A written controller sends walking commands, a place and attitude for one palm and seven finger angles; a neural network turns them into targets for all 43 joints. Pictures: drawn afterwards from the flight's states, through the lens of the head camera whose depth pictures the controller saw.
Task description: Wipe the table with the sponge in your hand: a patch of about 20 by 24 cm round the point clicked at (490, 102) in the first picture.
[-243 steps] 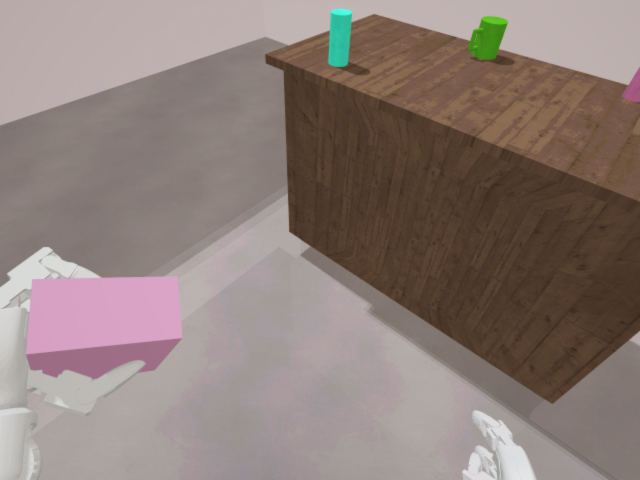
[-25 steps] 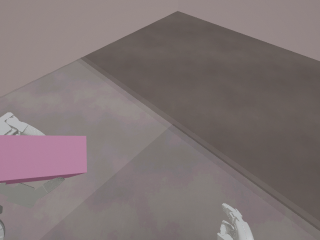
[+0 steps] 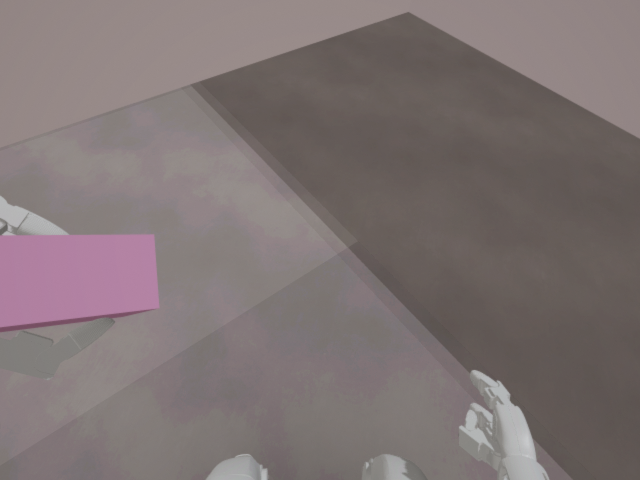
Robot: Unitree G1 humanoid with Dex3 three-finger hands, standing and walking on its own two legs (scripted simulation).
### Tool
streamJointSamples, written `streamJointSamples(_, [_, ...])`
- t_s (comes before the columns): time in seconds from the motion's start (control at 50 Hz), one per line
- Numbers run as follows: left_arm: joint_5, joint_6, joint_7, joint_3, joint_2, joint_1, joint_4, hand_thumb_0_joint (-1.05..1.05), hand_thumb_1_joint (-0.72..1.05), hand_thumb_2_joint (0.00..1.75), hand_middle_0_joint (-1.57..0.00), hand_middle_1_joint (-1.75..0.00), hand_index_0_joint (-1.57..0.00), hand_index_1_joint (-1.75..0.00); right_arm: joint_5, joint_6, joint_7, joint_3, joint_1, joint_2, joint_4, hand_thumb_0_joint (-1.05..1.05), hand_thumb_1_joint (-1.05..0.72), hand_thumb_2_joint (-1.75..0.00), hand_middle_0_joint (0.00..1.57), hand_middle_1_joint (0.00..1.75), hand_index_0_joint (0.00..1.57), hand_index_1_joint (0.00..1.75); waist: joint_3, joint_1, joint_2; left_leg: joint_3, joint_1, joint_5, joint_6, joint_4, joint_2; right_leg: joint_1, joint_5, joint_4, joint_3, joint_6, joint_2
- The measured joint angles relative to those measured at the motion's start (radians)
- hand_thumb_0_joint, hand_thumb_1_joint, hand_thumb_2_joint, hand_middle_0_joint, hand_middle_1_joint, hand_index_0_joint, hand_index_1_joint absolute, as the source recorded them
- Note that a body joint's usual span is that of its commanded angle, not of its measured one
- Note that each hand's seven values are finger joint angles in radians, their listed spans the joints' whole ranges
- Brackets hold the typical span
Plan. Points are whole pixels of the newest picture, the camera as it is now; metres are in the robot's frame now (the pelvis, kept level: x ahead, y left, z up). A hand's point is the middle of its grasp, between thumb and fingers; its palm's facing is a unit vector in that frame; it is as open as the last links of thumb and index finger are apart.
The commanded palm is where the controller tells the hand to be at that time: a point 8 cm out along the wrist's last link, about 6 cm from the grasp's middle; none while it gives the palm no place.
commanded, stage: turn to face it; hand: left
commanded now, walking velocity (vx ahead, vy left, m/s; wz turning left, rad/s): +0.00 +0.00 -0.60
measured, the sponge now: (89, 284) +0.24 +0.22 +0.17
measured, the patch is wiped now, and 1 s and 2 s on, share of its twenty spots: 0.00 0.00 0.00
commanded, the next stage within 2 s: none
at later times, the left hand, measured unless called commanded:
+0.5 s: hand (206, 234) +0.29 +0.13 +0.19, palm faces +0.13 -0.87 -0.48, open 10.1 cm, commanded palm +0.24 +0.20 +0.20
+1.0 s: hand (339, 287) +0.26 +0.01 +0.18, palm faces -0.17 -0.83 -0.53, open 10.1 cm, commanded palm +0.23 +0.10 +0.20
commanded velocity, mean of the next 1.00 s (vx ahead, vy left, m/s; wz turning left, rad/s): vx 0.00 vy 0.00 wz -0.60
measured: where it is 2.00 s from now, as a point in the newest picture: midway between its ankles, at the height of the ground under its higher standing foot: outside the picture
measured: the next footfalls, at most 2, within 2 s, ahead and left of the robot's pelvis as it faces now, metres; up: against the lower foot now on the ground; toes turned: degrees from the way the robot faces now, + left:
right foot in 0.18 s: +0.10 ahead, -0.13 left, +0.00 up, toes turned -12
left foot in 0.56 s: +0.09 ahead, +0.09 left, +0.00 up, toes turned -11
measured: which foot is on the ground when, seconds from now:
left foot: down 0.00-0.18, up 0.20-0.54, down 0.56-0.90, up 0.92-1.00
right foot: up 0.00-0.16, down 0.18-0.58, up 0.60-0.88, down 0.90-1.00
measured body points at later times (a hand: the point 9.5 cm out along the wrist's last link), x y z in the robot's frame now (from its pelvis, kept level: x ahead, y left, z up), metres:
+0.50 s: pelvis +0.02 -0.04 +0.01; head +0.07 -0.05 +0.46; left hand +0.28 +0.18 +0.22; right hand +0.14 -0.34 -0.06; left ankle +0.04 +0.10 -0.69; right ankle +0.06 -0.13 -0.72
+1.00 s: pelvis -0.06 -0.05 +0.00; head -0.02 -0.10 +0.45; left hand +0.26 +0.06 +0.21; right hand -0.03 -0.32 -0.11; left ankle +0.01 +0.09 -0.66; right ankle -0.07 -0.16 -0.72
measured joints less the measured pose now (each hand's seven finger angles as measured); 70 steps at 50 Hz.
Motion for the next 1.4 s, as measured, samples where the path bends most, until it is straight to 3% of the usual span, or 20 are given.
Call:
streamJointSamples(0.16, [-0.003, -0.003, -0.021, -0.045, -0.056, 0.066, -0.034, -0.01, -0.49, 0.99, -0.75, -1.34, -0.75, -1.34, -0.013, -0.065, 0.027, 0.087, 0.041, 0.07, -0.018, 0.01, -0.9, -0.89, 0.2, 0.3, 0.21, 0.3, -0.019, 0.064, 0.082, 0.016, 0.051, -0.014, -0.061, -0.028, 0.079, 0.091, 0.176, -0.5, -0.068, 0.015, 0.045])
streamJointSamples(0.2, [0.005, 0.001, -0.024, -0.051, -0.064, 0.043, -0.004, -0.01, -0.49, 0.99, -0.75, -1.34, -0.75, -1.34, -0.014, -0.065, 0.027, 0.089, 0.04, 0.059, -0.012, 0.01, -0.9, -0.89, 0.2, 0.3, 0.21, 0.3, -0.018, 0.073, 0.115, 0.008, 0.033, -0.069, -0.07, 0.054, 0.107, 0.109, 0.239, -0.527, -0.076, -0.044, 0.071])
streamJointSamples(0.26, [-0.002, 0.025, -0.027, -0.071, -0.097, -0.003, 0.056, -0.01, -0.49, 0.99, -0.75, -1.34, -0.75, -1.34, -0.017, -0.042, 0.025, 0.079, 0.009, 0.024, 0.03, 0.01, -0.9, -0.89, 0.2, 0.3, 0.21, 0.3, -0.018, 0.069, 0.114, -0.075, -0.049, -0.23, -0.082, 0.321, 0.038, 0.092, 0.203, -0.502, -0.049, -0.103, 0.079])
streamJointSamples(0.32, [-0.01, 0.044, -0.022, -0.077, -0.114, 0.005, 0.073, -0.01, -0.49, 0.99, -0.75, -1.34, -0.75, -1.34, -0.019, -0.009, 0.019, 0.066, -0.016, -0.013, 0.039, 0.01, -0.9, -0.89, 0.2, 0.3, 0.21, 0.3, -0.011, 0.039, 0.092, -0.101, -0.092, -0.233, -0.095, 0.474, -0.017, 0.104, 0.236, -0.556, -0.013, -0.106, 0.087])
streamJointSamples(0.4, [-0.016, 0.039, -0.022, -0.072, -0.082, 0.067, 0.021, -0.01, -0.49, 0.99, -0.75, -1.34, -0.75, -1.34, -0.02, 0.02, 0.013, 0.037, -0.015, -0.053, 0.009, 0.01, -0.9, -0.89, 0.2, 0.3, 0.21, 0.3, -0.02, -0.003, 0.051, -0.094, -0.068, -0.204, -0.097, 0.368, -0.041, 0.107, 0.288, -0.628, 0.03, -0.112, 0.107])
streamJointSamples(0.48, [-0.017, 0.019, -0.021, -0.045, -0.029, 0.121, -0.048, -0.01, -0.49, 0.99, -0.75, -1.34, -0.75, -1.34, -0.016, 0.042, 0.014, 0.003, 0.009, -0.091, -0.025, 0.01, -0.9, -0.89, 0.2, 0.3, 0.2, 0.3, -0.043, -0.014, 0.02, -0.096, -0.003, -0.185, -0.09, 0.157, -0.048, 0.088, 0.319, -0.655, 0.072, -0.11, 0.136])
streamJointSamples(0.56, [-0.014, 0.014, -0.019, -0.022, -0.002, 0.129, -0.081, -0.01, -0.49, 0.99, -0.75, -1.34, -0.75, -1.34, -0.007, 0.061, 0.014, -0.015, 0.039, -0.118, -0.046, 0.01, -0.9, -0.9, 0.19, 0.3, 0.2, 0.29, -0.064, -0.013, 0.011, -0.091, 0.105, -0.074, -0.07, -0.096, -0.039, 0.063, 0.323, -0.63, 0.101, -0.096, 0.169])
streamJointSamples(0.6, [-0.011, 0.014, -0.021, -0.01, 0.006, 0.113, -0.063, -0.01, -0.49, 0.99, -0.75, -1.34, -0.75, -1.34, -0.004, 0.07, 0.008, -0.018, 0.05, -0.098, -0.045, 0.01, -0.91, -0.9, 0.19, 0.3, 0.2, 0.29, -0.063, 0.001, -0.026, -0.053, 0.127, -0.045, -0.04, -0.11, -0.05, 0.043, 0.257, -0.564, 0.133, -0.075, 0.163])
streamJointSamples(0.64, [-0.001, 0.015, -0.024, -0.01, -0.009, 0.098, -0.024, -0.01, -0.49, 0.99, -0.75, -1.34, -0.75, -1.34, -0.011, 0.069, 0.005, -0.013, 0.067, -0.079, -0.051, 0.01, -0.91, -0.9, 0.19, 0.3, 0.2, 0.29, -0.069, 0.012, -0.015, -0.029, 0.137, -0.054, -0.026, -0.098, -0.027, -0.004, 0.123, -0.38, 0.1, -0.037, 0.157])
streamJointSamples(0.7, [0.011, 0.028, -0.028, -0.034, -0.048, 0.067, 0.016, -0.01, -0.49, 0.99, -0.75, -1.34, -0.75, -1.34, -0.009, 0.052, 0.017, 0.004, 0.091, -0.046, -0.05, 0.01, -0.91, -0.9, 0.19, 0.3, 0.2, 0.29, -0.065, 0.027, 0.029, -0.01, 0.159, -0.057, -0.032, -0.098, 0.026, -0.021, 0.083, -0.228, 0.034, -0.003, 0.125])
streamJointSamples(0.78, [0.013, 0.042, -0.031, -0.07, -0.081, 0.048, 0.033, -0.01, -0.49, 0.99, -0.75, -1.34, -0.75, -1.34, -0.006, 0.029, 0.042, 0.045, 0.108, 0.001, -0.047, 0.01, -0.9, -0.89, 0.19, 0.3, 0.2, 0.29, -0.05, 0.037, 0.074, 0.028, 0.169, -0.049, -0.054, -0.097, 0.093, 0.038, 0.103, -0.324, -0.016, 0.021, 0.078])
streamJointSamples(0.86, [0.009, 0.048, -0.039, -0.072, -0.053, 0.036, 0.03, -0.01, -0.49, 0.99, -0.75, -1.34, -0.75, -1.34, -0.009, 0.004, 0.059, 0.076, 0.113, 0.04, -0.054, 0.01, -0.9, -0.89, 0.2, 0.3, 0.21, 0.3, -0.017, 0.031, 0.093, 0.062, 0.143, -0.053, -0.087, -0.052, 0.15, 0.136, 0.142, -0.51, -0.046, 0.024, 0.068])
streamJointSamples(0.92, [0.012, 0.041, -0.043, -0.066, -0.033, 0.023, 0.014, -0.01, -0.49, 0.99, -0.75, -1.34, -0.75, -1.34, -0.005, -0.001, 0.067, 0.078, 0.101, 0.029, -0.055, 0.01, -0.9, -0.89, 0.2, 0.3, 0.21, 0.3, 0.022, 0.01, 0.127, 0.028, 0.071, -0.129, -0.103, 0.089, 0.189, 0.169, 0.248, -0.585, -0.065, -0.036, 0.095])
streamJointSamples(0.98, [-0.007, 0.038, -0.044, -0.055, -0.033, 0.053, -0.015, -0.01, -0.49, 0.99, -0.75, -1.34, -0.75, -1.34, -0.003, 0.036, 0.061, 0.063, 0.05, -0.005, -0.019, 0.01, -0.9, -0.89, 0.2, 0.3, 0.21, 0.3, 0.05, -0.008, 0.115, -0.085, -0.046, -0.256, -0.105, 0.37, 0.091, 0.118, 0.239, -0.548, -0.028, -0.086, 0.103])
streamJointSamples(1.04, [-0.02, 0.04, -0.04, -0.03, -0.025, 0.123, -0.046, -0.01, -0.49, 1.0, -0.75, -1.34, -0.75, -1.34, -0.006, 0.076, 0.05, 0.039, 0.023, -0.037, -0.006, 0.01, -0.9, -0.89, 0.2, 0.3, 0.21, 0.3, 0.052, -0.03, 0.096, -0.113, -0.107, -0.223, -0.112, 0.501, 0.025, 0.105, 0.279, -0.583, 0.012, -0.093, 0.116])
streamJointSamples(1.12, [-0.027, 0.041, -0.035, -0.008, -0.006, 0.167, -0.055, -0.01, -0.49, 1.0, -0.75, -1.34, -0.75, -1.34, -0.008, 0.101, 0.031, 0.006, 0.026, -0.069, -0.004, 0.01, -0.9, -0.89, 0.2, 0.3, 0.2, 0.3, 0.018, -0.027, 0.064, -0.099, -0.084, -0.198, -0.106, 0.372, -0.011, 0.09, 0.336, -0.635, 0.057, -0.101, 0.134])
streamJointSamples(1.26, [-0.02, 0.05, -0.023, -0.031, -0.034, 0.123, -0.049, -0.01, -0.49, 1.0, -0.75, -1.34, -0.75, -1.34, -0.01, 0.099, 0.02, -0.007, 0.059, -0.108, -0.031, 0.01, -0.91, -0.9, 0.19, 0.3, 0.2, 0.29, -0.062, 0.01, 0.013, -0.082, 0.107, -0.152, -0.06, -0.067, -0.047, 0.028, 0.4, -0.652, 0.12, -0.091, 0.166])
streamJointSamples(1.3, [-0.01, 0.043, -0.028, -0.038, -0.045, 0.088, -0.03, -0.01, -0.49, 1.0, -0.75, -1.34, -0.75, -1.34, -0.016, 0.093, 0.013, -0.003, 0.055, -0.092, -0.039, 0.01, -0.91, -0.9, 0.19, 0.3, 0.2, 0.29, -0.05, 0.028, -0.013, -0.052, 0.123, -0.031, -0.036, -0.099, -0.047, -0.008, 0.276, -0.551, 0.137, -0.064, 0.169])
streamJointSamples(1.36, [0.014, 0.04, -0.033, -0.045, -0.062, 0.052, 0.014, -0.01, -0.49, 1.0, -0.75, -1.34, -0.75, -1.34, -0.013, 0.073, 0.013, 0.001, 0.062, -0.054, -0.055, 0.01, -0.91, -0.9, 0.19, 0.3, 0.2, 0.29, -0.042, 0.032, 0.01, -0.037, 0.135, -0.027, -0.032, -0.09, -0.007, -0.08, 0.132, -0.201, 0.077, -0.015, 0.156])
streamJointSamples(1.4, [0.018, 0.04, -0.031, -0.056, -0.076, 0.041, 0.028, -0.01, -0.49, 1.0, -0.75, -1.34, -0.75, -1.34, -0.005, 0.057, 0.025, 0.012, 0.07, -0.03, -0.057, 0.01, -0.9, -0.9, 0.19, 0.3, 0.2, 0.29, -0.043, 0.039, 0.039, -0.028, 0.141, -0.026, -0.044, -0.095, 0.031, -0.077, 0.101, -0.11, 0.036, 0.006, 0.127])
